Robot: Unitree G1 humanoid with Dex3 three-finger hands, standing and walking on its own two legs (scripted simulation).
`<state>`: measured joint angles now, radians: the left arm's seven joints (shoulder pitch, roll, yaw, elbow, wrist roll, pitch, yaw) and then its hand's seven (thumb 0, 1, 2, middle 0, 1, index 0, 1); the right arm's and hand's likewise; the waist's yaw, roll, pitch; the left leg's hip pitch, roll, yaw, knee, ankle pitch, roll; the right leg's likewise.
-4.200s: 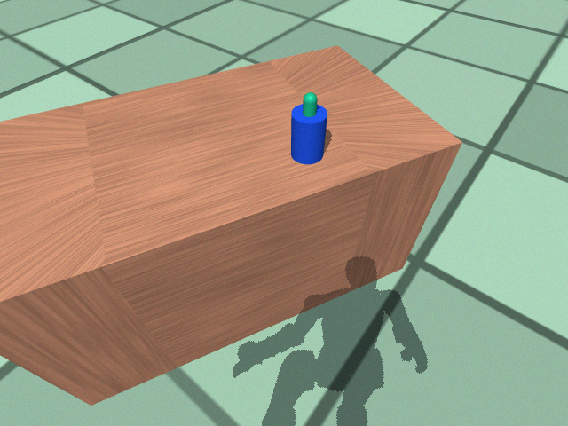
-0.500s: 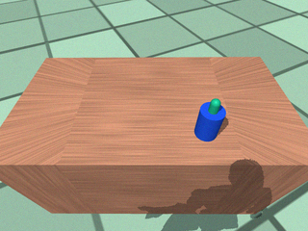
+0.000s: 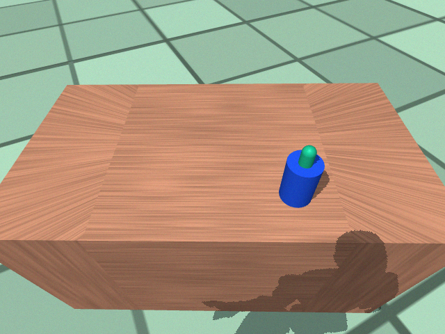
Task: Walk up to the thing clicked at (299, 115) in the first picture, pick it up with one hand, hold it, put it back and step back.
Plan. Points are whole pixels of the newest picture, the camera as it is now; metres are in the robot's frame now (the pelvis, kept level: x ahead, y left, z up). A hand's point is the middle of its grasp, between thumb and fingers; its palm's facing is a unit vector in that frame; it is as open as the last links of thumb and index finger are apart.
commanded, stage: stand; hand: right
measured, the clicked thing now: (302, 173) +0.48 -0.19 -0.04
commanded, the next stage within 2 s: rise first in 1.56 s
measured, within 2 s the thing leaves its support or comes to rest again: neither
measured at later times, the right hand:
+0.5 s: hand out of the picture +0.07 -0.26 -0.16, palm faces -0.02 +0.94 -0.33, open 7.4 cm
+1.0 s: hand out of the picture +0.08 -0.26 -0.16, palm faces -0.02 +0.94 -0.34, open 7.4 cm
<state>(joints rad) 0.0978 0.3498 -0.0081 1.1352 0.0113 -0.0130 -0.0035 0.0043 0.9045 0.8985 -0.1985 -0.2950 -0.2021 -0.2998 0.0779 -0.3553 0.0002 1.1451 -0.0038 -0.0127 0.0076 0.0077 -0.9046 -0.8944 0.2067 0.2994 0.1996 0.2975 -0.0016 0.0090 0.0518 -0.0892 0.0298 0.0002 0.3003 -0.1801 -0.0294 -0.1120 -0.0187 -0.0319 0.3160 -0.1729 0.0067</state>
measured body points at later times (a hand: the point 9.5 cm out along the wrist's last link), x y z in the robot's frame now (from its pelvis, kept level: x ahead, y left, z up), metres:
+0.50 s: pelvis +0.00 -0.01 +0.00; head +0.02 -0.01 +0.45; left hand +0.08 +0.29 -0.13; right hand +0.07 -0.31 -0.14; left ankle -0.01 +0.14 -0.75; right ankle +0.00 -0.12 -0.75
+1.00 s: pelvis +0.01 -0.01 +0.00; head +0.02 -0.01 +0.45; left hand +0.09 +0.30 -0.13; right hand +0.08 -0.31 -0.14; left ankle -0.01 +0.14 -0.75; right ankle +0.00 -0.12 -0.75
